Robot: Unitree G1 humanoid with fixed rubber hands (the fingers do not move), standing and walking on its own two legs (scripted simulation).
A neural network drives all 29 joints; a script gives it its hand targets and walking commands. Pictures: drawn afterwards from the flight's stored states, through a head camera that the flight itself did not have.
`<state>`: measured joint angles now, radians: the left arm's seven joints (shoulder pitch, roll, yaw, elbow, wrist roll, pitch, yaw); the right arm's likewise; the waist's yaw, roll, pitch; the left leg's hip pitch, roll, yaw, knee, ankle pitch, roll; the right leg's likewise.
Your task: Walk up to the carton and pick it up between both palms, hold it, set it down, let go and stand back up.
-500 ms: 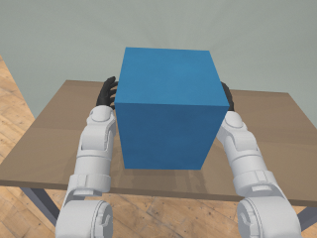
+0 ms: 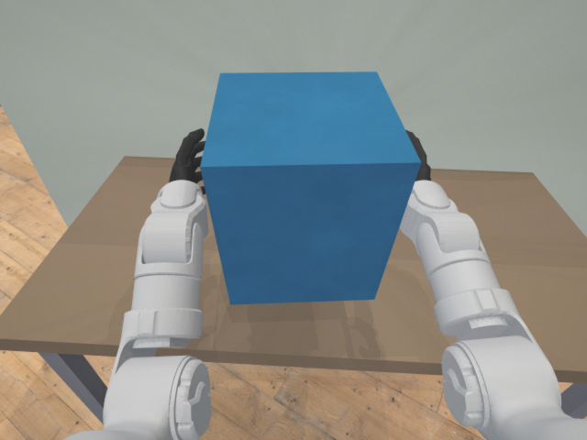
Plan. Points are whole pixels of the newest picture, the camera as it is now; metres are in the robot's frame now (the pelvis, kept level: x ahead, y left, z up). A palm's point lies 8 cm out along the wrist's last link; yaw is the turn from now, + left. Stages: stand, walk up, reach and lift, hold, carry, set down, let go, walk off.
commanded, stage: reach and lift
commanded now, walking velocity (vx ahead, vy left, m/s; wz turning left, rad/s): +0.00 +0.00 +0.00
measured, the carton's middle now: (301, 192) +0.40 -0.02 +0.18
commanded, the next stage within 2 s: hold in 0.66 s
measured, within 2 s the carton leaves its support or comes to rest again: neither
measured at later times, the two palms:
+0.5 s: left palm (177, 179) +0.38 +0.13 +0.22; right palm (413, 165) +0.38 -0.17 +0.23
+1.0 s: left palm (164, 168) +0.37 +0.14 +0.24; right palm (412, 151) +0.37 -0.16 +0.25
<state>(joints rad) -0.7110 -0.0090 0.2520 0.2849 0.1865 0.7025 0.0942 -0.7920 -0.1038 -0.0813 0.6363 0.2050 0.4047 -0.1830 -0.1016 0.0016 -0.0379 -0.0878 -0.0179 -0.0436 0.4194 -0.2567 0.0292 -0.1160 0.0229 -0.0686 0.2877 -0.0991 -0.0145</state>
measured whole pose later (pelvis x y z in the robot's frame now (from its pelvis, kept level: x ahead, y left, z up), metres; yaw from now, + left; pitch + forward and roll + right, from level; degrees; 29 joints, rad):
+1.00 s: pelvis +0.00 +0.00 +0.00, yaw +0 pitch -4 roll -2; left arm -0.78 0.03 0.29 0.28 0.16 0.83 0.07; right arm -0.94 -0.15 -0.02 0.67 0.29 0.57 -0.25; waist -0.08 0.03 -0.12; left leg -0.12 -0.02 -0.05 0.45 -0.27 0.03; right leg -0.14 0.03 -0.05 0.31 -0.11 -0.01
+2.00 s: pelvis -0.01 -0.02 +0.00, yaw +1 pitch -2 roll -1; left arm -0.86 0.07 0.34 0.39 0.13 0.84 0.04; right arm -1.02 -0.15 -0.02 0.71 0.31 0.64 -0.29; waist -0.06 0.03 -0.17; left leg -0.16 -0.02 -0.08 0.45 -0.25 0.01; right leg -0.19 0.04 -0.05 0.33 -0.11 -0.03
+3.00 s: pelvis +0.00 -0.01 +0.00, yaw +1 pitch -2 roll -1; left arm -0.84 0.05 0.33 0.33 0.15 0.87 0.05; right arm -1.00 -0.16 -0.01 0.68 0.34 0.63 -0.29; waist -0.07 0.03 -0.15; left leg -0.15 -0.02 -0.08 0.44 -0.26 0.01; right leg -0.17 0.05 -0.03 0.32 -0.11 -0.03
